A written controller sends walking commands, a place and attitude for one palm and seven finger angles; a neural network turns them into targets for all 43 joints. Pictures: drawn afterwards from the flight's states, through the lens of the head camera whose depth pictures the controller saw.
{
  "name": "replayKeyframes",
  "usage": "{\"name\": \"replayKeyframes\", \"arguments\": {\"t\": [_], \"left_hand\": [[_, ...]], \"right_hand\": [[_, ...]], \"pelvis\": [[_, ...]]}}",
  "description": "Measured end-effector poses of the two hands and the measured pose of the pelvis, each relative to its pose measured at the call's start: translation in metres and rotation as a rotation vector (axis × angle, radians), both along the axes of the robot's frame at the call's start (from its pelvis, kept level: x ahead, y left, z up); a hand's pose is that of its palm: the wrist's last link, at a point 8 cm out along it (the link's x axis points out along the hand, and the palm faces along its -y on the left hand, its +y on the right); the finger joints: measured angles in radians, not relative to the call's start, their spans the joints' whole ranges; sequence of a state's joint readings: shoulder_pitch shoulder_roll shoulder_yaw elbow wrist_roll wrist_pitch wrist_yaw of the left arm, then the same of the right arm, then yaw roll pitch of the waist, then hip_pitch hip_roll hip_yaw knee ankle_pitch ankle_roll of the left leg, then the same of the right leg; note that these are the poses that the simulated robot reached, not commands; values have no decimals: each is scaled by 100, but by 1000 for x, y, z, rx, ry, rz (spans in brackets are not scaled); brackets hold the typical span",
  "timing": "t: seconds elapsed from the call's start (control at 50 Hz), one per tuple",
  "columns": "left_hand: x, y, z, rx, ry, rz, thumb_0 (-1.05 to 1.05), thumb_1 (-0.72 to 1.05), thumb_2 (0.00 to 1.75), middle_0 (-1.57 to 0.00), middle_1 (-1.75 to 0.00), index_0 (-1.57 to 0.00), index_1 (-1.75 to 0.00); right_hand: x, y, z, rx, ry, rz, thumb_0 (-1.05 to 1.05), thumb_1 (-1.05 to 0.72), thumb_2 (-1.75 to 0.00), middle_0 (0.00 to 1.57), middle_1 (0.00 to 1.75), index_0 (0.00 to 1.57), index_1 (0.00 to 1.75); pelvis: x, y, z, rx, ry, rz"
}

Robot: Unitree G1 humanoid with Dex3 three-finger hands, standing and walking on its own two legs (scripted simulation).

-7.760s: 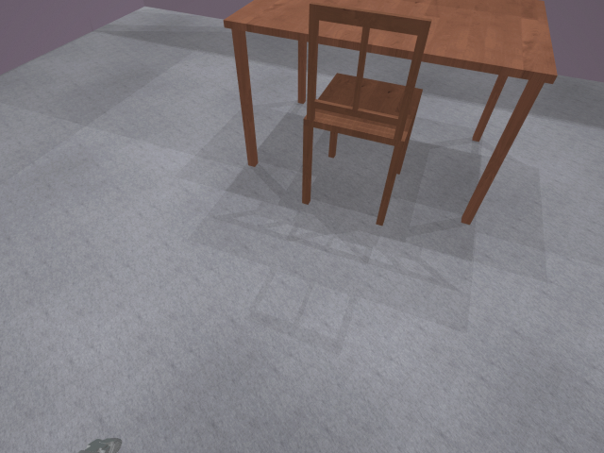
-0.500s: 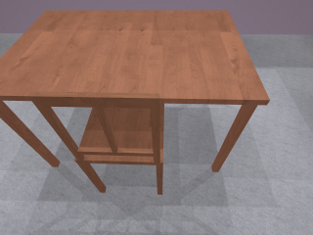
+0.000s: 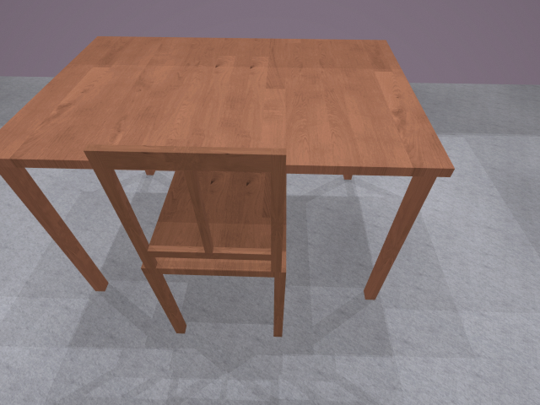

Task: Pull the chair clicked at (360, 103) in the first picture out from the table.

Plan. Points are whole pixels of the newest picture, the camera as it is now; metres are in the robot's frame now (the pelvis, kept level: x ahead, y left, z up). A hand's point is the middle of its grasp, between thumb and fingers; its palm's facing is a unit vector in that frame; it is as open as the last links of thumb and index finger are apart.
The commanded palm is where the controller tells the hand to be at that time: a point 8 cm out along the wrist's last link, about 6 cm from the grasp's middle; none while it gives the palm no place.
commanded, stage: come to a stop and stand still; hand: left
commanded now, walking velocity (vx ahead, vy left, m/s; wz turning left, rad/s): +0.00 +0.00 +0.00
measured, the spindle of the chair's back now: (200, 214) +0.52 +0.19 -0.08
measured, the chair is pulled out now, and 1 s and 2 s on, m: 0.00 0.00 0.00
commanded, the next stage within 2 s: look again from close up in 0.10 s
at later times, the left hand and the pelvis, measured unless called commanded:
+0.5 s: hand out of the picture +0.02 +0.16 -0.17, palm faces +0.01 -0.98 -0.18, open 7.3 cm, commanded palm none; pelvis +0.02 +0.00 +0.00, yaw +0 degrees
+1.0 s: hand out of the picture +0.04 +0.17 -0.17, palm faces +0.02 -0.98 -0.19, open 7.3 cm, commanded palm none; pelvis +0.04 -0.01 +0.00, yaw +0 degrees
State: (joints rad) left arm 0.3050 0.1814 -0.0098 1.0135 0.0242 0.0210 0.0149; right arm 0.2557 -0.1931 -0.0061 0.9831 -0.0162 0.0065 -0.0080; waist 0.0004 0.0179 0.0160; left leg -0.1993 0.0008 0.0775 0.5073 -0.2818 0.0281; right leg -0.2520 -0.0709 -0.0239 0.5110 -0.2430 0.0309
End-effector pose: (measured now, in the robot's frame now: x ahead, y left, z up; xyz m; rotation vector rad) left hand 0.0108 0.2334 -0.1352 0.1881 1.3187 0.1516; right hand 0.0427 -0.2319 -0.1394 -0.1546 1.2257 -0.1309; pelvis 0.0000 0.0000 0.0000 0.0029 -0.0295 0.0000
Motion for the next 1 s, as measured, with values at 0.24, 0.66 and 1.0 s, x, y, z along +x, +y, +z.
{"name": "replayKeyframes", "arguments": {"t": [0.24, 0.66, 1.0], "left_hand": [[-34, -7, -2, -14, 131, 39, 1, 91, 90, -20, -30, -20, -30], [22, -16, -7, -29, 46, 23, 1, 92, 90, -20, -30, -20, -30], [26, -18, -6, -30, 52, 29, 1, 92, 90, -20, -30, -20, -30]], "right_hand": [[-61, 8, -6, 21, 224, -29, 1, -91, -90, 20, 30, 20, 30], [-15, 11, -6, 15, 158, -34, 2, -92, -90, 20, 30, 20, 30], [-8, 8, -6, 12, 163, -29, 1, -91, -90, 20, 30, 20, 30]], "pelvis": [[8, -1, 1, 4, 17, 9], [29, -4, 2, 2, 7, 3], [37, -7, 3, 2, 7, 6]]}}
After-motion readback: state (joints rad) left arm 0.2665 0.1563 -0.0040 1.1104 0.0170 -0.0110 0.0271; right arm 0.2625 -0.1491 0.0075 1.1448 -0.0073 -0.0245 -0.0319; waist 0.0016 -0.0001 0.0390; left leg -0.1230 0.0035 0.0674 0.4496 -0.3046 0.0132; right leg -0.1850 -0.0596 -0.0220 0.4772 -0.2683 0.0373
